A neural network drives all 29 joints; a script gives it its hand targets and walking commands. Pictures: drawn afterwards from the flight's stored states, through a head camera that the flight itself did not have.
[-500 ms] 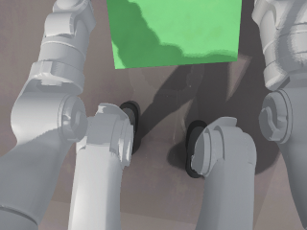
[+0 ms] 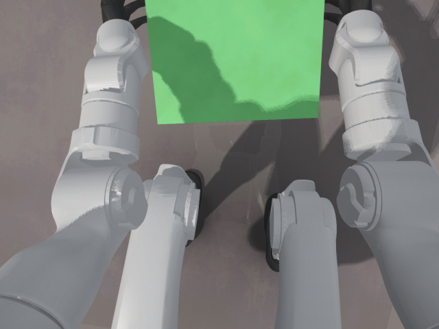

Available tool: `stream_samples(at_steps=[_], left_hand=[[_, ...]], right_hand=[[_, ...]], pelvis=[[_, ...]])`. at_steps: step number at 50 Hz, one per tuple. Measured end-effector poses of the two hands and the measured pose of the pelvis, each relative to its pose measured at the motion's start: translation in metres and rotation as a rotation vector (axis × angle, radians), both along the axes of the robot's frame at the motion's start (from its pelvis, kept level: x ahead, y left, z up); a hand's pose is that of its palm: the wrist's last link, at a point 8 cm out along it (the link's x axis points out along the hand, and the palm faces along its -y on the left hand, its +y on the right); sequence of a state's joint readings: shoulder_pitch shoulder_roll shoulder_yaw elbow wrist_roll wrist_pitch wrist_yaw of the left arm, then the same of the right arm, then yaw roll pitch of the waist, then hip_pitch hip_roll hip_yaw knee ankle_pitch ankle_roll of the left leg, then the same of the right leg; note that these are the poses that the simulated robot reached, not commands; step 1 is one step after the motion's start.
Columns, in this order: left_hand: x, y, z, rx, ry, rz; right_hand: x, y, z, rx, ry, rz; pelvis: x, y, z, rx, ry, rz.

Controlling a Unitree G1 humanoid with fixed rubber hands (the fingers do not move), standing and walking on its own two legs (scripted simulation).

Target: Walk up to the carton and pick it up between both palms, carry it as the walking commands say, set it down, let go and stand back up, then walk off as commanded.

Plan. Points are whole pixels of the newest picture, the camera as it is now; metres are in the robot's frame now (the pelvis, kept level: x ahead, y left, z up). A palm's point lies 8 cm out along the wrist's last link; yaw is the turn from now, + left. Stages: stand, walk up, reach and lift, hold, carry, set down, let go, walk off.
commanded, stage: reach and lift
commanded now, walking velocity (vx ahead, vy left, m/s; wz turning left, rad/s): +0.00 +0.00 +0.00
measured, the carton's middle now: (232, 41) +0.54 +0.04 -0.21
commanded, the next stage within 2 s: none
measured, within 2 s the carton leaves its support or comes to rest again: neither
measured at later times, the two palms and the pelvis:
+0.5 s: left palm (94, 22) +0.49 +0.20 -0.04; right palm (383, 0) +0.54 -0.13 -0.05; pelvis +0.00 +0.00 +0.05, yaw +0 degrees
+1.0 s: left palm (47, 6) +0.48 +0.19 +0.04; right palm out of the picture +0.52 -0.13 +0.04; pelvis +0.01 +0.00 +0.10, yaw -1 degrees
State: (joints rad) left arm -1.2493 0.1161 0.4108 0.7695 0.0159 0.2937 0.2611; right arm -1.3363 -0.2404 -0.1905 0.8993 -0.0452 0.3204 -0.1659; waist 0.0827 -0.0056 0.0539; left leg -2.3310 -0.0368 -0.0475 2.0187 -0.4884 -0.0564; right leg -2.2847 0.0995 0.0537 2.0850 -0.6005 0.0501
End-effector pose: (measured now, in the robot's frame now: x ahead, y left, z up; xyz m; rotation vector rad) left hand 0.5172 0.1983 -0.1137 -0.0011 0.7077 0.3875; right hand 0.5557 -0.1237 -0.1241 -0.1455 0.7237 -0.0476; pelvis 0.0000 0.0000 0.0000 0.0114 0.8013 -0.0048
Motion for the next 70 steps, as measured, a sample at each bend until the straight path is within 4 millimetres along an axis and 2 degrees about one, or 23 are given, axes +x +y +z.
stream_samples(at_steps=[12, 20, 31, 49, 70], left_hand=[[-0.013, 0.001, 0.041, -0.063, -0.018, -0.066], [-0.020, 0.000, 0.060, -0.050, -0.010, -0.048], [-0.026, -0.002, 0.087, -0.002, 0.002, 0.024], [-0.038, -0.003, 0.148, -0.028, -0.003, -0.010], [-0.055, -0.007, 0.209, -0.006, 0.004, 0.019]], right_hand=[[-0.008, -0.007, 0.048, 0.026, -0.009, 0.013], [-0.010, -0.006, 0.069, 0.033, -0.005, 0.011], [-0.021, 0.000, 0.091, 0.017, -0.007, -0.020], [-0.035, -0.006, 0.156, 0.031, -0.009, -0.010], [-0.051, -0.005, 0.214, 0.021, -0.008, -0.033]], pelvis=[[-0.006, 0.001, 0.026, -0.003, 0.024, 0.005], [-0.007, -0.002, 0.040, -0.001, 0.034, 0.001], [-0.001, -0.002, 0.056, 0.000, 0.057, -0.004], [0.005, 0.002, 0.097, -0.011, 0.014, 0.001], [0.015, -0.002, 0.144, -0.009, -0.037, -0.004]])
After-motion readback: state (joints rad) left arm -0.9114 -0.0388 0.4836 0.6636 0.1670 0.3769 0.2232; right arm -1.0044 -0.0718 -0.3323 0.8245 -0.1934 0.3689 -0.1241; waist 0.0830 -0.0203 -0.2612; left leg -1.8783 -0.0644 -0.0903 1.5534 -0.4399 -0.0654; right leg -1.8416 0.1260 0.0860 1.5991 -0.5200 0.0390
